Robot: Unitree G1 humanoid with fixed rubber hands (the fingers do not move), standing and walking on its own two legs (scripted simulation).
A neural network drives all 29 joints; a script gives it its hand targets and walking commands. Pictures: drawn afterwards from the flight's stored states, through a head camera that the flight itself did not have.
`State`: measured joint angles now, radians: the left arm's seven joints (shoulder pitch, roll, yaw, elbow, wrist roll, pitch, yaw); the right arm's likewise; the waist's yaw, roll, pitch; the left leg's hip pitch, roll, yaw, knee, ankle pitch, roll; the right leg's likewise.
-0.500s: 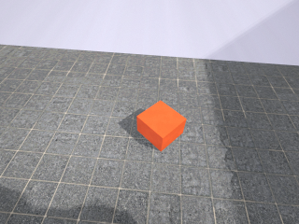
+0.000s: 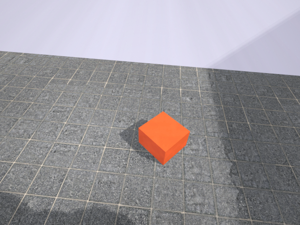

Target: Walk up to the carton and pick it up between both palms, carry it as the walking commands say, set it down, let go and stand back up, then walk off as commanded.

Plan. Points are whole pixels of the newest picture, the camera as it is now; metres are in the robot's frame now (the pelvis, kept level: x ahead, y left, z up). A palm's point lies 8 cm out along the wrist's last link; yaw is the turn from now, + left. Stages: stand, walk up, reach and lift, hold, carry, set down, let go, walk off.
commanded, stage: walk up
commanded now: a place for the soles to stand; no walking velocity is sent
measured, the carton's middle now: (163, 137) +0.88 -0.10 -0.64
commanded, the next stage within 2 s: none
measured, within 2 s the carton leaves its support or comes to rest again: neither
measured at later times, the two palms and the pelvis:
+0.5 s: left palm out of the picture +0.13 +0.30 -0.10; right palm out of the picture +0.17 -0.33 -0.08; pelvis +0.08 -0.02 +0.00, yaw +0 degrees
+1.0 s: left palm (58, 211) +0.21 +0.27 -0.08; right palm (276, 203) +0.23 -0.36 -0.09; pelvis +0.15 -0.05 +0.00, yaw -1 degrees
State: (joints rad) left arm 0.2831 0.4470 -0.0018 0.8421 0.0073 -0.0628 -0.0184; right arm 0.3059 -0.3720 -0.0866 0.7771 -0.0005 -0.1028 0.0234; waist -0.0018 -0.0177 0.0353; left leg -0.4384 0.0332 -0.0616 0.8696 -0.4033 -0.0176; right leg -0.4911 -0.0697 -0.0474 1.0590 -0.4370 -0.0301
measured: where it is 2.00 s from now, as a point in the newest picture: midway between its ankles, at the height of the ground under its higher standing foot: (152, 222)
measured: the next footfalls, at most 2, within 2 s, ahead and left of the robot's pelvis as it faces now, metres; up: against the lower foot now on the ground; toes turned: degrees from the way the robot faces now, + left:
right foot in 0.18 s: +0.13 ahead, -0.16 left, +0.00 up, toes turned -5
left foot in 0.50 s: +0.19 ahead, +0.14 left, +0.00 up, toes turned -2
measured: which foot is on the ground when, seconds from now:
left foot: down 0.00-0.20, up 0.22-0.48, down 0.50-0.80, up 0.82-1.00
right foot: up 0.00-0.16, down 0.18-0.52, up 0.54-0.78, down 0.80-1.00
